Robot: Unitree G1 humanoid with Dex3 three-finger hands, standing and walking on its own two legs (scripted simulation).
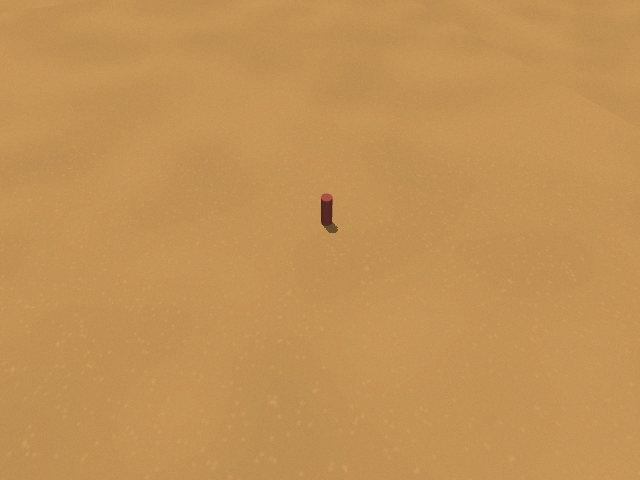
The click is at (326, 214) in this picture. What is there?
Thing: slim round
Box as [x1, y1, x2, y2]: [321, 193, 332, 225]
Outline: 326,193 321,196 321,223 324,225 328,225 331,223 332,197 330,194
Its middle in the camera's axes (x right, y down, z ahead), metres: +0.04 -0.11 +1.68
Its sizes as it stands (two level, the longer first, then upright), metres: 0.050 0.050 0.152
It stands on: the floor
